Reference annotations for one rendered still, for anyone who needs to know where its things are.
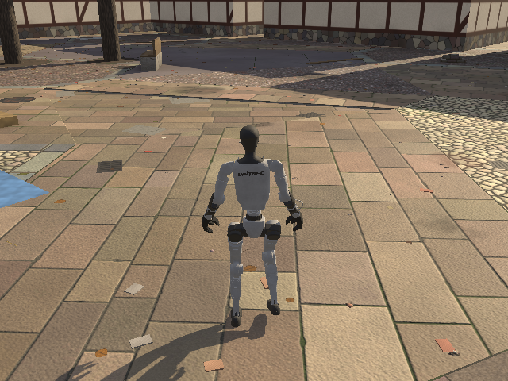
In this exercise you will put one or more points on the right robot thigh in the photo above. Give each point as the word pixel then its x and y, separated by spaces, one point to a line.
pixel 272 234

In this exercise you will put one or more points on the right robot hand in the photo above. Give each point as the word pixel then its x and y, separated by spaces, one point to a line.
pixel 299 221

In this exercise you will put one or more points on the robot left forearm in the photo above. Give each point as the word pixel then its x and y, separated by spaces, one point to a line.
pixel 211 209

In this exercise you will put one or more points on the robot right forearm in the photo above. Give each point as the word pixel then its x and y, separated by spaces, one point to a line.
pixel 292 207

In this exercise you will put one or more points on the humanoid robot head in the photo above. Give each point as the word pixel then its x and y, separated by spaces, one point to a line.
pixel 249 136

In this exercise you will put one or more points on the right robot upper arm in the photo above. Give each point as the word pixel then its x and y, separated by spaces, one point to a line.
pixel 280 178

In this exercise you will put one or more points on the left robot hand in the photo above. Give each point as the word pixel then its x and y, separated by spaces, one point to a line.
pixel 205 223

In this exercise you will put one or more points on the left robot upper arm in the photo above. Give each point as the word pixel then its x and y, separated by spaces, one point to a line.
pixel 221 183

